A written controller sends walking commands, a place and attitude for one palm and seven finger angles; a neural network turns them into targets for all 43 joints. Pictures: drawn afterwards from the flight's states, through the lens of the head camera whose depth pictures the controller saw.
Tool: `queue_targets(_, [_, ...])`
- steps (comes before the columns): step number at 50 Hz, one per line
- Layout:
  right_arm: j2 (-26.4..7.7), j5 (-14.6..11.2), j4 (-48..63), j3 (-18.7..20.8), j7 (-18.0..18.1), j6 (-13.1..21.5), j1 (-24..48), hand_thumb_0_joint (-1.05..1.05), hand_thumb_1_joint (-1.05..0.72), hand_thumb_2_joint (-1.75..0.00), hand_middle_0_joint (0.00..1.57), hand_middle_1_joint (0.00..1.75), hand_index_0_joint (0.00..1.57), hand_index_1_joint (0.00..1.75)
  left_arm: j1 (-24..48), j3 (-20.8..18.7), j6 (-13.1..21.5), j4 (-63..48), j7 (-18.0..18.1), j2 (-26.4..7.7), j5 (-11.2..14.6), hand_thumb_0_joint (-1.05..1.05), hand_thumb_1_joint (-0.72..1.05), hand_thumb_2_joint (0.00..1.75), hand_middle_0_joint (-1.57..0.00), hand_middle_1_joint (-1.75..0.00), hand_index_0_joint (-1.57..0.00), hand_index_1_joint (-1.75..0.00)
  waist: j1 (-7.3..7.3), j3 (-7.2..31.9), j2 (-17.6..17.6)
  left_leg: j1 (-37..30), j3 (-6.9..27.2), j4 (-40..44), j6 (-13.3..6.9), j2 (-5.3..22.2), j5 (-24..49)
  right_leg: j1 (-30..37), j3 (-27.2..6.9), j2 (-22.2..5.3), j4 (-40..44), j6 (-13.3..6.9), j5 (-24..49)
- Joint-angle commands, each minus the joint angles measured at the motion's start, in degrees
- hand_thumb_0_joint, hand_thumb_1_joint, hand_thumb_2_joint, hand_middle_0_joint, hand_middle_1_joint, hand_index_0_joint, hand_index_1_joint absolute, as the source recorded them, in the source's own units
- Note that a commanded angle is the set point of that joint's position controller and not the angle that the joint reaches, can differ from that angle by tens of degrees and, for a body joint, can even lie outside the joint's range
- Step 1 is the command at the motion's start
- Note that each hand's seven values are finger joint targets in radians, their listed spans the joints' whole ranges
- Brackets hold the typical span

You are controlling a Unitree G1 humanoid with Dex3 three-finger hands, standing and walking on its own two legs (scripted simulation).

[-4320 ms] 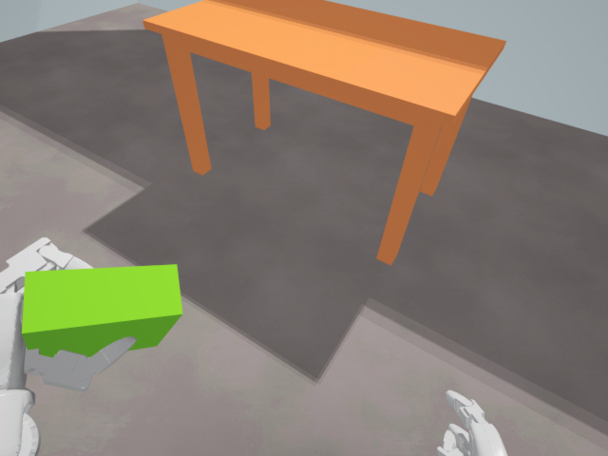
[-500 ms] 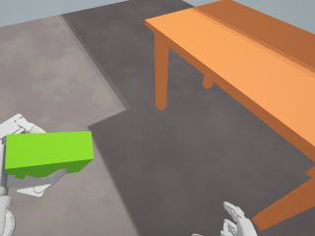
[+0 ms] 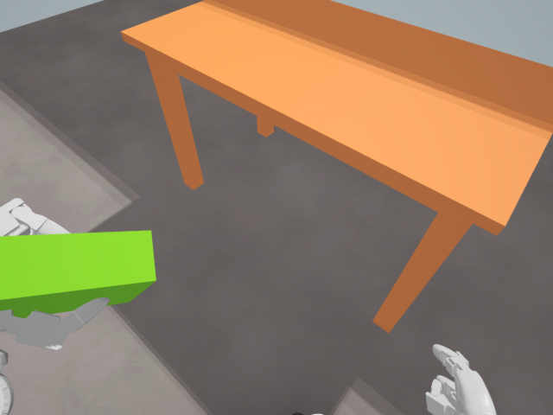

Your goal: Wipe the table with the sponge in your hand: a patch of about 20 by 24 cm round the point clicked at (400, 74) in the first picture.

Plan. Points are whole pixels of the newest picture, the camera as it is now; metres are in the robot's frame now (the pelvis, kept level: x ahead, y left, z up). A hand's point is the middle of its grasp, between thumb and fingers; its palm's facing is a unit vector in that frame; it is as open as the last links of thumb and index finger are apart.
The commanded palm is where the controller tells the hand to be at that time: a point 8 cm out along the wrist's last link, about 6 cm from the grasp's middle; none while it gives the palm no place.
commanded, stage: turn to face it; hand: left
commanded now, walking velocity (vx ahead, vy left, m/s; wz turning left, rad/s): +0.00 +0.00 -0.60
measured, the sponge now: (99, 274) +0.23 +0.21 +0.16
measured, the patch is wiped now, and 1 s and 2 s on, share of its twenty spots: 0.00 0.00 0.00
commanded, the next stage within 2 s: take the last steps up to it in 1.72 s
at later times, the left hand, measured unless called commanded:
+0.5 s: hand (212, 279) +0.22 +0.08 +0.18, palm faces +0.04 -0.83 -0.55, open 9.4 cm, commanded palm +0.18 +0.15 +0.19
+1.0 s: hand (352, 328) +0.18 -0.05 +0.17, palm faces -0.18 -0.84 -0.51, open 9.4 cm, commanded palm +0.16 +0.04 +0.19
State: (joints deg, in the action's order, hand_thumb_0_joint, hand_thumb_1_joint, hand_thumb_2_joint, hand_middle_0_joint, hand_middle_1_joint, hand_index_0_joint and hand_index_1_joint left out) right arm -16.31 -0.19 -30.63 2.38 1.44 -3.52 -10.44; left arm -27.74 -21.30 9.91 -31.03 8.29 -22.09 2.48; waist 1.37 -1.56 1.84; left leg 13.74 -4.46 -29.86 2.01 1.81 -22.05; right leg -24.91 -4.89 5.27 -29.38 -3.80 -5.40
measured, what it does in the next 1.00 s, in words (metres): walks backwards, turning right: right foot, then left foot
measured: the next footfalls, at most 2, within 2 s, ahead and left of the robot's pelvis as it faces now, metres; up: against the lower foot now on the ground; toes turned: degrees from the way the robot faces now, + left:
right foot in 0.26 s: +0.03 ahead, -0.15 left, +0.00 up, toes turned -16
left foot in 0.64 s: +0.01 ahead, +0.07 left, +0.00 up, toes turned -18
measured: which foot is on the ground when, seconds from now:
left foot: down 0.00-0.26, up 0.28-0.62, down 0.64-0.90, up 0.92-1.00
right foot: down 0.00-0.02, up 0.04-0.24, down 0.26-0.66, up 0.68-0.88, down 0.90-1.00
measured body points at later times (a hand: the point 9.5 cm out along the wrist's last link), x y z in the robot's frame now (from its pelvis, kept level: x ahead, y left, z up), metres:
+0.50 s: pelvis -0.06 -0.06 +0.00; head -0.01 -0.10 +0.45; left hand +0.21 +0.13 +0.21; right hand +0.01 -0.34 -0.11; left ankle -0.03 +0.09 -0.69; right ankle -0.01 -0.14 -0.73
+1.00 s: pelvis -0.14 -0.09 -0.01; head -0.10 -0.16 +0.43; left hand +0.19 +0.00 +0.20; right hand -0.10 -0.35 -0.13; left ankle -0.06 +0.08 -0.67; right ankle -0.15 -0.17 -0.73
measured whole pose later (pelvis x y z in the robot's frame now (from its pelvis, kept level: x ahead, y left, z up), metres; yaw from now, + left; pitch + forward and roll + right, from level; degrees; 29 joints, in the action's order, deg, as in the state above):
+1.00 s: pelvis -0.14 -0.09 -0.01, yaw -36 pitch -1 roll +1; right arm -9.9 -0.6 -31.5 -1.7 -0.9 0.2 -8.5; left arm -24.0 -20.4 10.9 -30.6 7.7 -22.2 2.3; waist 1.0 -9.5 -3.1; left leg 23.9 -1.8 -60.0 5.5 8.5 -28.0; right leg -20.4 3.6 1.9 -38.0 -5.2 -17.1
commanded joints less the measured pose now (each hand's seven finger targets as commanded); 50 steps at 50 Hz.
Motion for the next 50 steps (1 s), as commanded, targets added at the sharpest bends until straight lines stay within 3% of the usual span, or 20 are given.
queue_targets(1, [-2.5,-0.2,9.4,0.7,0.8,4.1,4.6,0.0,-0.9,-0.9,0.2,0.3,0.2,0.3,8.2,-7.8,4.9,-13.7,0.4,-11.3,-1.6,0.0,0.1,1.3,-1.2,-1.6,-1.2,-1.6,0.64,5.2,-20.3,-3.8,16.9,17.8,-11.5,25.4,2.1,-8.4,1.6,-2.7,-28.5,6.0,-21.8])
queue_targets(3, [-2.3,-0.7,9.6,1.3,0.0,4.7,4.2,0.0,-0.9,-0.9,0.2,0.3,0.2,0.3,5.7,-5.4,4.5,-10.1,-0.3,-8.0,-1.7,0.0,0.1,1.3,-1.2,-1.6,-1.2,-1.6,0.21,-0.4,-16.9,7.4,8.7,16.2,-11.7,23.9,3.0,-5.7,2.6,-6.2,-39.8,6.8,-20.1])
queue_targets(5, [-2.7,-1.1,8.8,1.1,-0.4,6.1,3.5,0.0,-0.9,-0.9,0.2,0.3,0.2,0.3,8.3,-3.4,4.7,-12.3,0.1,-7.1,-1.6,0.0,0.1,1.3,-1.2,-1.6,-1.2,-1.6,0.4,-1.2,-16.5,2.7,0.8,11.7,-8.0,21.0,14.4,-6.1,6.7,-7.4,-30.4,7.3,-21.0])
queue_targets(11, [-3.8,-1.0,7.9,1.0,-1.1,9.0,0.2,0.0,-0.9,-0.9,0.2,0.3,0.2,0.3,10.8,-4.1,4.0,-9.3,0.1,-8.3,-1.3,0.0,0.1,1.3,-1.2,-1.6,-1.2,-1.6,-0.43,3.9,-13.1,0.1,-4.8,-5.0,-1.8,17.2,23.7,13.8,13.4,-3.9,-0.9,6.7,-8.9])
queue_targets(12, [-2.9,-1.2,7.9,0.9,-1.3,9.0,0.0,0.0,-0.9,-0.9,0.2,0.3,0.2,0.3,11.6,-5.3,4.3,-9.2,0.3,-9.8,-1.5,0.0,0.1,1.3,-1.2,-1.6,-1.2,-1.6,-0.47,5.4,-5.8,2.9,-6.0,-14.3,-0.2,14.3,18.1,17.7,7.6,-8.3,3.7,4.2,-0.5])
queue_targets(13, [-0.8,-1.1,8.8,0.2,-1.0,8.8,1.9,0.0,-0.9,-0.9,0.2,0.3,0.2,0.3,10.3,-8.4,4.7,-8.5,0.9,-13.0,-1.5,0.0,0.1,1.3,-1.2,-1.6,-1.2,-1.6,0.28,5.9,9.1,14.2,-6.6,-26.8,2.3,6.8,-5.0,23.0,-10.3,-18.5,5.4,-1.8,23.3])
queue_targets(14, [-1.4,-1.4,9.4,0.5,-1.0,8.3,3.8,0.0,-0.9,-0.9,0.2,0.3,0.2,0.3,6.3,-10.0,3.8,-6.3,1.3,-13.0,-0.2,0.0,0.1,1.3,-1.2,-1.6,-1.2,-1.6,1.19,9.9,15.6,17.9,0.7,-36.2,3.1,3.5,-14.0,20.5,-22.7,-24.5,8.3,-4.7,24.3])
queue_targets(17, [1.0,-0.4,7.7,-1.5,-1.3,4.8,5.3,0.0,-0.9,-0.9,0.2,0.3,0.2,0.3,-1.5,-12.2,4.8,-13.5,1.5,-13.0,1.3,0.0,0.1,1.3,-1.2,-1.6,-1.2,-1.6,0.19,12.8,3.4,19.7,6.6,-40.7,3.5,4.6,-5.7,23.5,-15.2,-21.0,4.9,-6.3,15.5])
queue_targets(21, [0.2,-0.1,7.6,-0.7,-0.7,3.0,6.2,0.0,-0.9,-0.9,0.2,0.3,0.2,0.3,-4.5,-13.3,5.2,-14.4,1.7,-12.6,1.4,0.0,0.1,1.3,-1.2,-1.6,-1.2,-1.6,-0.13,12.9,4.4,12.5,3.5,-25.0,3.2,3.3,-4.3,18.4,-12.5,-18.6,7.7,-6.2,9.5])
queue_targets(26, [-1.3,-0.6,8.2,-0.3,-0.4,2.2,5.3,0.0,-0.9,-0.9,0.2,0.3,0.2,0.3,-4.2,-10.5,3.8,-10.6,1.6,-10.6,1.0,0.0,0.1,1.3,-1.2,-1.6,-1.2,-1.6,0.6,10.2,5.8,6.4,2.6,-12.6,1.9,0.9,-4.9,11.9,-17.8,-17.7,11.7,-5.9,-3.6])
queue_targets(30, [-2.3,-0.7,8.2,-0.2,-0.2,2.1,3.4,0.0,-0.9,-0.9,0.2,0.3,0.2,0.3,0.7,-7.3,3.8,-12.3,1.0,-9.8,0.4,0.0,0.1,1.3,-1.2,-1.6,-1.2,-1.6,-0.69,8.7,2.1,-6.7,1.9,4.8,-0.3,2.1,-0.1,2.8,-16.8,-13.5,10.5,-1.4,-13.0])
queue_targets(33, [-3.6,-0.6,9.7,0.5,0.7,3.4,4.8,0.0,-0.9,-0.9,0.2,0.3,0.2,0.3,4.1,-8.0,4.8,-13.7,0.6,-10.8,-0.7,0.0,0.1,1.3,-1.2,-1.6,-1.2,-1.6,0.36,5.1,-18.5,-4.2,17.0,16.7,-10.2,22.7,0.0,-6.3,-0.9,-1.6,-20.1,5.2,-21.4])
queue_targets(35, [-2.0,-0.4,9.7,1.1,0.8,4.6,4.0,0.0,-0.9,-0.9,0.2,0.3,0.2,0.3,4.8,-7.2,5.1,-12.3,0.3,-10.1,-1.6,0.0,0.1,1.3,-1.2,-1.6,-1.2,-1.6,0.01,1.3,-17.7,7.5,13.6,16.9,-12.4,24.4,1.0,-4.0,1.6,-5.0,-39.3,6.4,-20.8])
queue_targets(37, [-2.7,-1.2,8.8,0.9,-0.3,5.7,3.2,0.0,-0.9,-0.9,0.2,0.3,0.2,0.3,5.5,-3.0,4.6,-11.9,0.1,-6.5,-1.2,0.0,0.1,1.3,-1.2,-1.6,-1.2,-1.6,0.42,-0.6,-16.6,2.4,2.2,11.3,-8.5,20.2,14.6,-6.0,6.0,-6.5,-31.5,7.0,-21.4])
queue_targets(43, [-3.6,-0.8,8.0,1.0,-1.3,9.5,-0.2,0.0,-0.9,-0.9,0.2,0.3,0.2,0.3,10.3,-4.1,4.7,-11.8,0.6,-8.6,-1.2,0.0,0.1,1.3,-1.2,-1.6,-1.2,-1.6,-0.7,4.4,-15.3,-3.8,-3.6,-2.9,-2.2,17.3,29.8,11.4,13.0,-3.3,-0.9,6.6,-10.7])
queue_targets(44, [-3.4,-0.9,8.1,0.9,-1.5,9.4,0.1,0.0,-0.9,-0.9,0.2,0.3,0.2,0.3,9.2,-4.9,4.4,-10.2,0.6,-9.5,-1.7,0.0,0.1,1.3,-1.2,-1.6,-1.2,-1.6,-0.52,5.6,-12.0,-0.5,-4.4,-9.2,-1.0,15.9,25.2,16.0,9.7,-6.1,3.4,4.9,-3.3])
queue_targets(45, [-1.5,-1.2,8.7,0.3,-1.6,9.0,0.4,0.0,-0.9,-0.9,0.2,0.3,0.2,0.3,9.0,-6.7,4.9,-10.5,1.0,-11.5,-1.6,0.0,0.1,1.3,-1.2,-1.6,-1.2,-1.6,-0.55,7.3,0.1,6.2,-6.6,-20.3,1.4,10.4,12.7,22.2,-1.9,-13.8,4.6,0.7,16.9])
queue_targets(46, [-0.9,-1.5,10.4,0.5,-1.3,8.5,2.6,0.0,-0.9,-0.9,0.2,0.3,0.2,0.3,5.9,-9.7,4.4,-8.6,1.3,-13.4,-0.3,0.0,0.1,1.3,-1.2,-1.6,-1.2,-1.6,1.01,9.6,15.8,16.4,-2.6,-31.9,3.3,2.7,-12.4,22.6,-20.9,-22.4,7.1,-4.6,28.7])
queue_targets(47, [-0.9,-1.2,10.1,0.8,-1.1,7.5,5.2,0.0,-0.9,-0.9,0.2,0.3,0.2,0.3,3.5,-10.8,4.2,-11.1,1.4,-14.2,0.8,0.0,0.1,1.3,-1.2,-1.6,-1.2,-1.6,1.19,9.4,12.8,16.6,5.1,-38.2,2.8,3.9,-11.6,19.6,-22.7,-23.8,8.7,-4.3,25.5])
queue_targets(50, [1.8,-0.3,8.3,-1.7,-1.4,4.1,5.8,0.0,-0.9,-0.9,0.2,0.3,0.2,0.3,-3.9,-12.0,5.5,-14.0,1.5,-12.2,1.5,0.0,0.1,1.3,-1.2,-1.6,-1.2,-1.6,-0.15,13.4,1.2,19.8,6.2,-38.0,3.6,4.0,-5.1,26.7,-13.7,-19.7,3.8,-6.2,26.1])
